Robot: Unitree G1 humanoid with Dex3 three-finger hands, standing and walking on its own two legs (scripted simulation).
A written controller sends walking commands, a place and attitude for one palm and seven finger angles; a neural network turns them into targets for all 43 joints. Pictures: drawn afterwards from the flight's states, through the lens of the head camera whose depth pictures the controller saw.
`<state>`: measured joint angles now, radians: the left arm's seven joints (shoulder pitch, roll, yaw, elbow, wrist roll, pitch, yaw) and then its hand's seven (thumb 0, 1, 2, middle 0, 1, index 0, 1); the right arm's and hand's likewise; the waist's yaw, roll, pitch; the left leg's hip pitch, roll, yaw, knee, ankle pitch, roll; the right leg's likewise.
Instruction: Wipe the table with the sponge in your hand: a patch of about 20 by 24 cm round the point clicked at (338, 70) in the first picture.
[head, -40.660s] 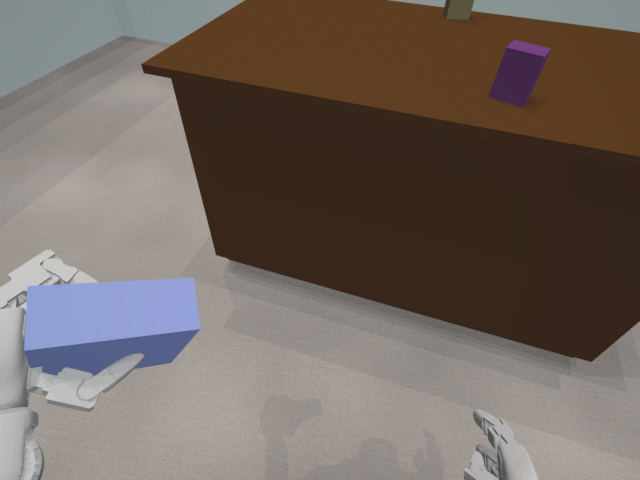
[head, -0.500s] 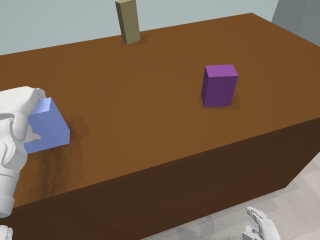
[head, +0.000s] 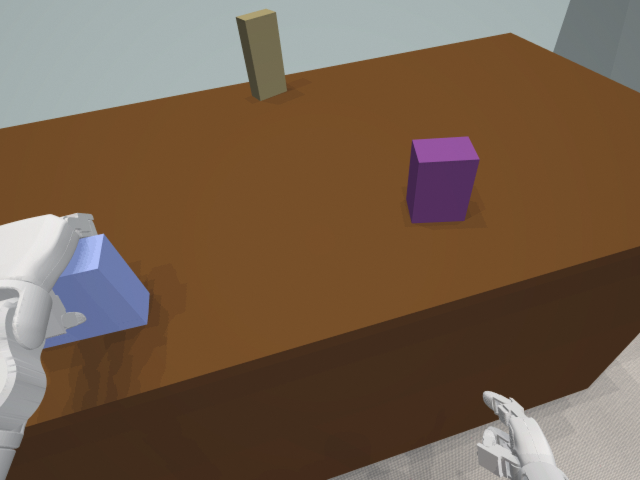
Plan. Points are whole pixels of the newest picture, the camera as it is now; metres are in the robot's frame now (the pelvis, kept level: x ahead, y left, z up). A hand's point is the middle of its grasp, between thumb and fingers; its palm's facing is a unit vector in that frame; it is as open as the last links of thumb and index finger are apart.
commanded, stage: wipe back along the first lane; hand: left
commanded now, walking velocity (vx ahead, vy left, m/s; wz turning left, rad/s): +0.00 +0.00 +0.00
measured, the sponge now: (79, 304) +0.26 +0.33 +0.12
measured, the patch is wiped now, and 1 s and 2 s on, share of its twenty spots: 0.95 0.95 0.95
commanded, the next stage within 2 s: lift the sponge slowly off the table in 0.38 s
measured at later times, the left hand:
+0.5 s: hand (42, 320) +0.21 +0.31 +0.16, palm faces +0.12 -0.02 -0.99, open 9.1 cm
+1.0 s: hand (45, 321) +0.21 +0.31 +0.17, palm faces +0.07 -0.02 -1.00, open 9.1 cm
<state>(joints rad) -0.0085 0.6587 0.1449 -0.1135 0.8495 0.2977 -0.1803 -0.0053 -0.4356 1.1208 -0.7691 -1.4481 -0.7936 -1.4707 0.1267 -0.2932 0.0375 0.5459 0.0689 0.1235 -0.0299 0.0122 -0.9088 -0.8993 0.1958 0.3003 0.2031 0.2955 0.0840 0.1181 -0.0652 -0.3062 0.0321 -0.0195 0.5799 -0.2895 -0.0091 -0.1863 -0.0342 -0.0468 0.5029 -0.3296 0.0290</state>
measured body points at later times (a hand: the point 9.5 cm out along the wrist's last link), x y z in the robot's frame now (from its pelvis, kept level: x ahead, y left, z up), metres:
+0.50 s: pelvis -0.01 +0.00 +0.00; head -0.04 -0.03 +0.45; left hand +0.20 +0.31 +0.22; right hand +0.23 -0.20 -0.07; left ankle +0.01 +0.13 -0.73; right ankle -0.04 -0.14 -0.73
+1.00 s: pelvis -0.03 -0.01 +0.00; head -0.05 -0.05 +0.45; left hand +0.20 +0.30 +0.22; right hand +0.23 -0.20 -0.07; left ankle +0.01 +0.13 -0.73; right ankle -0.04 -0.14 -0.73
